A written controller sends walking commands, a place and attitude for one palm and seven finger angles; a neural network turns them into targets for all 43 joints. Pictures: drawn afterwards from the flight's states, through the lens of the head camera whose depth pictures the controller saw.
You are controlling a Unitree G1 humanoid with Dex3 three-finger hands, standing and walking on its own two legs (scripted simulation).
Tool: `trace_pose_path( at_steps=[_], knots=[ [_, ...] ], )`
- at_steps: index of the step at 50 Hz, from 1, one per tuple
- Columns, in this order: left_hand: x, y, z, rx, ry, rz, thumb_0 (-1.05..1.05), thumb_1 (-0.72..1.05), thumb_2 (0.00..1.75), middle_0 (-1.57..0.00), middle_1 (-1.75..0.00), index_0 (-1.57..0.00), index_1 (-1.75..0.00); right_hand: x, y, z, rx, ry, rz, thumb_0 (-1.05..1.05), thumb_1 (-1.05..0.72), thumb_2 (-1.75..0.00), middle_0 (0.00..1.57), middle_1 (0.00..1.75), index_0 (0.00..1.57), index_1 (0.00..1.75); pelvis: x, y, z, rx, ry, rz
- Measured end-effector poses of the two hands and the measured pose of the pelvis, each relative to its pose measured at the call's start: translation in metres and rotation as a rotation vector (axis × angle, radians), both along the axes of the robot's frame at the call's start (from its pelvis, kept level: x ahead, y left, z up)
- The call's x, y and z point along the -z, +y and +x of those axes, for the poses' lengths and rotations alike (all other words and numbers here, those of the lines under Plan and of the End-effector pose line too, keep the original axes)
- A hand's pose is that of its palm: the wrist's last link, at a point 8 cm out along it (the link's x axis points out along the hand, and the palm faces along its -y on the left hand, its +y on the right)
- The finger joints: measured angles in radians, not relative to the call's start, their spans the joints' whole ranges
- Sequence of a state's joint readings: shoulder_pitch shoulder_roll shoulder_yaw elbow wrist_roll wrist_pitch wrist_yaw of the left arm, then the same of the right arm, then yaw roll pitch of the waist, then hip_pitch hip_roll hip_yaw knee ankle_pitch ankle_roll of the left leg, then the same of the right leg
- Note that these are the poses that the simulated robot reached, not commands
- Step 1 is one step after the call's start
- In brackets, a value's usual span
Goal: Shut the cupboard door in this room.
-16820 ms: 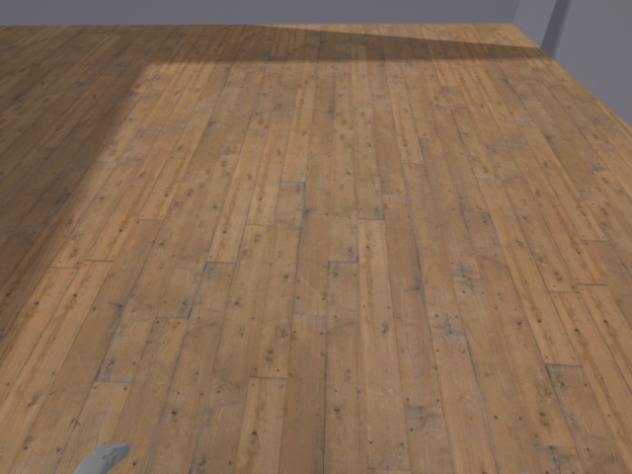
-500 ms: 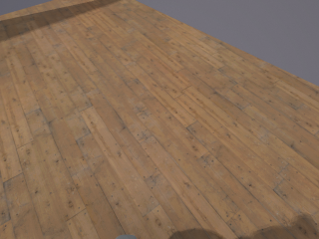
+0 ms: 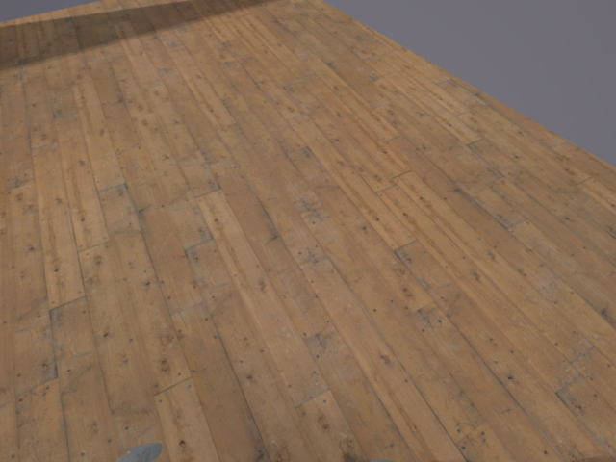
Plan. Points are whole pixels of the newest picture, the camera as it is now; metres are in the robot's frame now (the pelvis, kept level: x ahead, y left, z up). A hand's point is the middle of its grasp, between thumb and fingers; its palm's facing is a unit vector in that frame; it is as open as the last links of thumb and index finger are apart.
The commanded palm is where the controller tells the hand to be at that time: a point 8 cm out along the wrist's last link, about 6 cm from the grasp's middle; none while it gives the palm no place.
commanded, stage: turn or walk to find it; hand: left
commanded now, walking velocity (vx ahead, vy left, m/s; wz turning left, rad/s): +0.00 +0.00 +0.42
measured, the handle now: out of the picture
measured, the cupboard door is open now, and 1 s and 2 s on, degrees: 78 78 78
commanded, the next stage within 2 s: stand and wait in 1.58 s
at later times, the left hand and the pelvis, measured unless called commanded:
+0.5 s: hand out of the picture -0.04 +0.17 -0.16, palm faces +0.28 -0.92 -0.26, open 7.3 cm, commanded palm none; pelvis -0.03 -0.03 +0.00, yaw +15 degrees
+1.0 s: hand out of the picture -0.05 +0.22 -0.16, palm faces +0.44 -0.86 -0.26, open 7.4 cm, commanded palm none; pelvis -0.06 -0.01 +0.00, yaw +26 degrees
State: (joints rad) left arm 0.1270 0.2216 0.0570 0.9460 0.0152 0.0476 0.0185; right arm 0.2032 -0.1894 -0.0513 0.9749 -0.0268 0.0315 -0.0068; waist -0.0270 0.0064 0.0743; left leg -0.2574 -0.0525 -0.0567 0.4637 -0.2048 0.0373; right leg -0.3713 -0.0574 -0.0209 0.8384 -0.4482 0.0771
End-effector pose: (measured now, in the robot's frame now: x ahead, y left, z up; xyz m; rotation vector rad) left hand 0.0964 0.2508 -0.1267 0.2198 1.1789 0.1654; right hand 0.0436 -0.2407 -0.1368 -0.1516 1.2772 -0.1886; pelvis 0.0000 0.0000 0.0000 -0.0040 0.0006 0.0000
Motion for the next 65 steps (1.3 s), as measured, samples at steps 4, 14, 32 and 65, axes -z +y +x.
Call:
trace_pose_path(
  at_steps=[4,14,32,65],
  knots=[
    [-0.006,-0.02,0.005,-0.004,-0.057,0.019,0.0,0.91,0.9,-0.2,-0.3,-0.2,-0.3,0.017,-0.018,-0.022,0.0,0.06,0.027,0.0,-0.91,-0.9,0.2,0.3,0.2,0.3,0.007,-0.018,-0.007,-0.036,0.008,0.021],
    [-0.019,-0.05,-0.056,-0.116,-0.029,0.034,0.0,0.9,0.9,-0.21,-0.3,-0.2,-0.3,0.019,-0.053,-0.022,-0.075,0.111,0.042,0.0,-0.91,-0.9,0.2,0.3,0.2,0.3,-0.002,-0.043,-0.017,-0.147,-0.017,0.049],
    [0.033,-0.006,-0.217,-0.42,0.188,-0.044,0.0,0.91,0.9,-0.21,-0.3,-0.2,-0.3,-0.005,0.025,0.087,-0.404,-0.099,-0.049,0.0,-0.91,-0.9,0.2,0.3,0.19,0.3,0.015,-0.004,-0.043,-0.314,-0.015,0.016],
    [-0.021,-0.077,-0.21,-0.584,-0.008,0.043,0.0,0.9,0.9,-0.21,-0.3,-0.2,-0.3,0.02,-0.031,0.055,-0.539,0.111,0.024,0.0,-0.91,-0.9,0.2,0.3,0.2,0.3,-0.003,-0.066,-0.05,-0.601,-0.005,0.064]
  ],
)
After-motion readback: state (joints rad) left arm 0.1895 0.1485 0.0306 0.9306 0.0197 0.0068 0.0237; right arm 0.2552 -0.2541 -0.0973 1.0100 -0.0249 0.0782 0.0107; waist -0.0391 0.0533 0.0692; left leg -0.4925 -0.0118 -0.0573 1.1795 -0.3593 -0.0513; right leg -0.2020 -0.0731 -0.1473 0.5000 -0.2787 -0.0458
